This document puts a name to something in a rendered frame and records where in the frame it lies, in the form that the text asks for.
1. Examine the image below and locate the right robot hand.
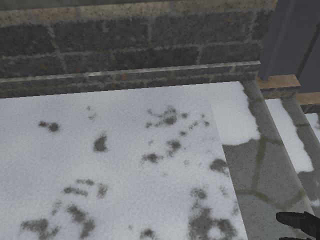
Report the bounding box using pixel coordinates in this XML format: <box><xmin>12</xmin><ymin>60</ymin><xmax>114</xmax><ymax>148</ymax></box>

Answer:
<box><xmin>276</xmin><ymin>211</ymin><xmax>320</xmax><ymax>240</ymax></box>

